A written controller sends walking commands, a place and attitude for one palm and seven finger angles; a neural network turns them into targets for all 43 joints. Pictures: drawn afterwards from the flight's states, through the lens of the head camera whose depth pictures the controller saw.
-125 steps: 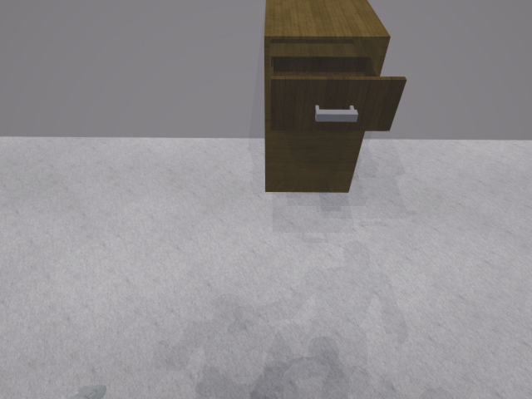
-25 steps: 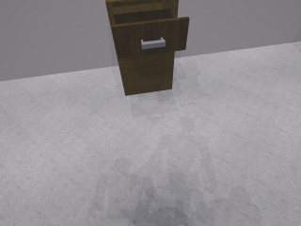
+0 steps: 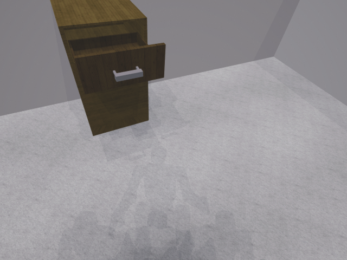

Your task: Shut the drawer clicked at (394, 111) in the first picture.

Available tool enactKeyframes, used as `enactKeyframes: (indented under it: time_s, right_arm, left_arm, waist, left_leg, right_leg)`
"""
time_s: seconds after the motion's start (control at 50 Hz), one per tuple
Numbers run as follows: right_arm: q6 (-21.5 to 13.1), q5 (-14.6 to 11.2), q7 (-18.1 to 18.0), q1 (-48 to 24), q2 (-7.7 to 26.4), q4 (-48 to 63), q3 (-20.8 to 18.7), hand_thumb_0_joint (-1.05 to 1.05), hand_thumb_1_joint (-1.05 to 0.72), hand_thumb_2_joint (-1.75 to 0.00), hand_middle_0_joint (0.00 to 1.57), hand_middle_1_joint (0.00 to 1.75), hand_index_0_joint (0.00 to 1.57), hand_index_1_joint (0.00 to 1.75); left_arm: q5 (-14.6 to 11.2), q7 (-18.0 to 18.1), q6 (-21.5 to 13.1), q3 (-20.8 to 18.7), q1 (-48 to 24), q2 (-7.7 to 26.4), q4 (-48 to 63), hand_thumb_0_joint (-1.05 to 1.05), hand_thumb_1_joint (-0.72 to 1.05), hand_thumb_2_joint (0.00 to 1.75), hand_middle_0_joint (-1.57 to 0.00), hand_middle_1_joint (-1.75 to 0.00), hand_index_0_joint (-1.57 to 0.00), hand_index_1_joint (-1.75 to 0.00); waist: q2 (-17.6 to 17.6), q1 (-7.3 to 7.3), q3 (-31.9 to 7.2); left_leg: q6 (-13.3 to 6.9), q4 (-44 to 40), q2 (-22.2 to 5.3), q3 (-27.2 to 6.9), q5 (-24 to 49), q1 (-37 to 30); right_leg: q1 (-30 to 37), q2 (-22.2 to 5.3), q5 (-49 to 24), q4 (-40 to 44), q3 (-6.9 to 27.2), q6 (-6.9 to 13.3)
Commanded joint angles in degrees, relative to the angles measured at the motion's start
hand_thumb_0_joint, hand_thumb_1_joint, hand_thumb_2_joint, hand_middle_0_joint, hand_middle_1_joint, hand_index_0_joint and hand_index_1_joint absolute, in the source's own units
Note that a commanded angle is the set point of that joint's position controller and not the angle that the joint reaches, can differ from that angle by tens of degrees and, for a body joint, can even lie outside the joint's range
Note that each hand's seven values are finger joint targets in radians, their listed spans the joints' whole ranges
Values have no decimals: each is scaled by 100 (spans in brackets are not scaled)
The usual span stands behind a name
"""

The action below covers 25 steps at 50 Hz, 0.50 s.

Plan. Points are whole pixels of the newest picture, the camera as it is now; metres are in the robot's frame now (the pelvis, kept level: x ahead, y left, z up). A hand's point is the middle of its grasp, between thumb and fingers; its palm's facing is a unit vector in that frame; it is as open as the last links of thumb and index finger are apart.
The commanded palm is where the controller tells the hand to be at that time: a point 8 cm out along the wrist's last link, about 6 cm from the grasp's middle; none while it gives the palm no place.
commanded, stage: walk to a spot facing it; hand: left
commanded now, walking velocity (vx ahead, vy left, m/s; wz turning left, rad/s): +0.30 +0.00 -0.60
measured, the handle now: (127, 72) +0.86 +0.29 -0.07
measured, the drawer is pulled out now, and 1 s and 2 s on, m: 0.30 0.30 0.30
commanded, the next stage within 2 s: turn to face it in 1.30 s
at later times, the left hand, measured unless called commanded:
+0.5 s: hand (167, 188) +0.37 +0.05 -0.18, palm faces -0.38 -0.91 -0.14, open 7.4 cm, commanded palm none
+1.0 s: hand (144, 191) +0.36 +0.12 -0.18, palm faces -0.29 -0.94 -0.17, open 7.4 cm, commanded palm none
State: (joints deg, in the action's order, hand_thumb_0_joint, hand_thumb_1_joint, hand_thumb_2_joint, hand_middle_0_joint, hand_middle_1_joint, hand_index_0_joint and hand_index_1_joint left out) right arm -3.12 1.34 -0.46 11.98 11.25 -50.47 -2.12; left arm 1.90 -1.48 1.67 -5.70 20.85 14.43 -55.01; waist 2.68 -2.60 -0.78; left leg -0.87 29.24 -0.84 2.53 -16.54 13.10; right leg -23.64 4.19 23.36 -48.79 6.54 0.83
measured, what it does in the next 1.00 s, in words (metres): walks ahead, turning right: right foot, then left foot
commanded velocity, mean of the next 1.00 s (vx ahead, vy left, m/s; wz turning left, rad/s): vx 0.34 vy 0.00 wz -0.41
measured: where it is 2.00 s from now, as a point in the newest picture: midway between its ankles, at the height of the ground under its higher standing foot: (200, 221)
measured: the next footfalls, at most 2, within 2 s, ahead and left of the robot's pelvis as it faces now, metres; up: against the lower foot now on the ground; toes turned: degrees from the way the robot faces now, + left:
right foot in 0.46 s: +0.28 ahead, -0.16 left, +0.00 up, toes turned -24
left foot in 0.98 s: +0.46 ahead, -0.01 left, +0.00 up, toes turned -21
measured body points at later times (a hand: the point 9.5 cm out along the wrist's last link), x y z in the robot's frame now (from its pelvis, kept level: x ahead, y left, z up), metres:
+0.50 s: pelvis +0.16 -0.06 -0.03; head +0.20 -0.06 +0.42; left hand +0.39 +0.10 -0.16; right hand -0.05 -0.21 -0.16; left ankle +0.03 +0.11 -0.66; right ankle +0.25 -0.15 -0.74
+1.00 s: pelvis +0.34 -0.07 +0.00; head +0.34 -0.04 +0.45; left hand +0.37 +0.17 -0.17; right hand +0.37 -0.33 -0.12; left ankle +0.42 +0.01 -0.74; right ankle +0.25 -0.15 -0.73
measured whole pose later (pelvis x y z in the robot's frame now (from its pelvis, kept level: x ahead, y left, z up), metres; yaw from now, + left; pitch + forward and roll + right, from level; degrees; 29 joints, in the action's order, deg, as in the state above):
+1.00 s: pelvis +0.34 -0.07 +0.00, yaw -27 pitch -1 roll -1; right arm -3.4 1.7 0.6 7.3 9.3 -52.9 -2.3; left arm 1.0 -0.2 -1.6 -3.7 26.0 10.9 -60.6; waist 2.0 -4.9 -0.3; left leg 0.1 30.5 -2.9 5.6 -13.2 17.1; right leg -10.3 3.4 20.5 -32.7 1.7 2.3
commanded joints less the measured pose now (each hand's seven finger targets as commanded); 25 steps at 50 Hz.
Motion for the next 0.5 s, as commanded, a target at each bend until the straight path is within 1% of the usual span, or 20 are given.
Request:
enactKeyframes:
  time_s: [0.0,0.02,0.06,0.08,0.1,0.14,0.2,0.22,0.24,0.26,0.28,0.32,0.34,0.36,0.38,0.4,0.42,0.44,0.46,0.48]
  right_arm:
    - [-151,-22,-126,636,711,67,-109,0,-90,-90,20,30,20,30]
    - [-205,-38,-146,783,628,-10,-74,0,-90,-90,20,30,20,30]
    - [-272,-57,-183,1125,554,-189,-43,0,-90,-90,20,30,20,30]
    - [-284,-60,-195,1331,500,-267,-21,0,-90,-90,20,30,20,30]
    - [-293,-48,-202,1472,500,-361,-14,0,-90,-90,20,30,20,30]
    - [-303,-45,-212,1691,464,-493,4,0,-90,-90,20,30,20,30]
    - [-290,-23,-219,1940,410,-681,28,0,-90,-90,20,30,20,30]
    - [-279,-11,-223,2068,383,-741,33,0,-90,-90,20,30,20,30]
    - [-265,9,-225,2097,404,-789,24,0,-90,-90,20,30,20,30]
    - [-249,20,-221,2181,427,-839,13,0,-90,-90,20,30,20,30]
    - [-232,31,-208,2204,444,-878,-13,0,-90,-90,20,30,20,30]
    - [-214,22,-212,2057,598,-903,-67,0,-90,-90,20,30,20,30]
    - [-209,16,-209,2041,684,-916,-97,0,-90,-90,20,30,20,30]
    - [-197,-1,-194,1942,808,-901,-133,0,-90,-90,20,30,20,30]
    - [-172,-16,-174,1916,844,-858,-146,0,-90,-90,20,30,20,30]
    - [-153,-78,-116,1838,751,-785,-118,0,-90,-90,20,30,20,30]
    - [-160,-181,-73,2035,342,-619,-70,0,-90,-90,20,30,20,30]
    - [-174,-164,-111,1421,378,-371,-98,0,-90,-90,20,30,20,30]
    - [-171,-120,-103,1374,431,-327,-165,0,-90,-90,20,30,20,30]
    - [-110,-73,-90,1294,479,-362,-181,0,-90,-90,20,30,20,30]
  left_arm:
    - [60,-180,-189,-92,-596,316,634,0,90,90,-20,-30,-20,-30]
    - [59,-191,-160,-57,-554,208,587,0,90,90,-20,-30,-20,-30]
    - [42,-187,-118,12,-646,101,595,0,90,90,-20,-30,-20,-30]
    - [37,-181,-111,40,-762,52,601,0,90,90,-20,-30,-20,-30]
    - [33,-184,-92,59,-889,-8,619,0,90,90,-20,-30,-20,-30]
    - [24,-198,-56,104,-1194,-73,694,0,90,90,-20,-30,-20,-30]
    - [13,-240,-67,176,-1761,-143,819,0,90,90,-20,-30,-20,-30]
    - [7,-253,-77,204,-2020,-177,863,0,90,90,-20,-30,-20,-30]
    - [-9,-261,-91,220,-2179,-208,890,0,90,90,-20,-30,-20,-30]
    - [-18,-262,-107,239,-2386,-214,916,0,90,90,-20,-30,-20,-30]
    - [-33,-252,-121,238,-2471,-191,943,0,90,90,-20,-30,-20,-30]
    - [-42,-233,-156,223,-2276,-147,885,0,90,90,-20,-30,-20,-30]
    - [-36,-207,-183,195,-2014,-55,792,0,90,90,-20,-30,-20,-30]
    - [-31,-176,-216,156,-1550,52,652,0,90,90,-20,-30,-20,-30]
    - [-9,-132,-275,98,-954,235,476,0,90,90,-20,-30,-20,-30]
    - [7,-77,-343,-11,-61,595,217,0,90,90,-20,-30,-20,-30]
    - [-53,8,-399,-128,544,1173,101,0,90,90,-20,-30,-20,-30]
    - [-198,59,-349,-189,691,1463,72,0,90,90,-20,-30,-20,-30]
    - [-196,80,-328,-158,165,1325,232,0,90,90,-20,-30,-20,-30]
    - [-191,123,-319,-96,-424,1001,375,0,90,90,-20,-30,-20,-30]
  waist:
    - [-1040,215,829]
    - [-1038,192,725]
    - [-1069,210,596]
    - [-975,260,605]
    - [-946,265,651]
    - [-961,317,786]
    - [-1008,422,958]
    - [-1028,525,1068]
    - [-1034,545,1092]
    - [-998,629,1117]
    - [-991,621,1050]
    - [-1124,453,875]
    - [-1164,350,636]
    - [-1191,132,341]
    - [-1007,-142,-53]
    - [-673,-558,-634]
    - [423,-582,-1436]
    - [283,-627,-1341]
    - [78,-350,-912]
    - [31,-82,-416]
  left_leg:
    - [-273,-2141,-1708,-1340,-827,-520]
    - [-185,-2010,-1558,-916,27,-652]
    - [-215,-1700,-1511,-379,1646,-1117]
    - [-158,-1579,-1488,-238,2308,-1231]
    - [-170,-1529,-1522,-113,2630,-1292]
    - [-226,-1533,-1526,56,2878,-1414]
    - [-371,-1580,-1557,383,3081,-1669]
    - [-394,-1582,-1549,471,3146,-1626]
    - [-434,-1554,-1587,596,3236,-1748]
    - [-451,-1504,-1622,696,3362,-1746]
    - [-459,-1438,-1692,763,3570,-1724]
    - [-461,-992,-1778,1077,4792,-1781]
    - [-447,-528,-1830,1136,5542,-1837]
    - [-383,70,-1834,1263,5915,-1806]
    - [-239,1064,-1723,1269,5737,-1349]
    - [-12,2556,-1617,1315,4242,-169]
    - [291,4593,-673,1218,-1054,1722]
    - [208,5562,-446,401,-1782,2451]
    - [166,5640,-697,-60,-1010,2465]
    - [171,5419,-913,-181,-574,2280]
  right_leg:
    - [-2091,-684,-981,-1973,-351,-141]
    - [-2080,-681,-1185,-2120,-409,-177]
    - [-2316,-707,-1304,-2280,-530,-217]
    - [-2400,-690,-1341,-2364,-622,-205]
    - [-2505,-724,-1394,-2342,-660,-202]
    - [-2680,-744,-1541,-2186,-817,-197]
    - [-2713,-791,-1680,-1312,-1139,-150]
    - [-2570,-793,-1699,-906,-1224,-118]
    - [-2444,-765,-1657,-466,-1300,-71]
    - [-2203,-738,-1596,-58,-1361,-4]
    - [-1892,-686,-1515,234,-1392,74]
    - [-1210,-480,-1313,694,-1542,279]
    - [-697,-350,-1095,834,-1602,399]
    - [-57,-236,-1013,1008,-1667,495]
    - [1089,-106,-1127,1386,-1741,569]
    - [2879,-532,-1501,1662,-1241,781]
    - [4373,-2370,-1809,2073,1547,1498]
    - [4133,-2911,-2370,2813,2629,1817]
    - [3165,-2699,-1372,3120,2231,1618]
    - [2194,-2545,-458,3389,1963,1467]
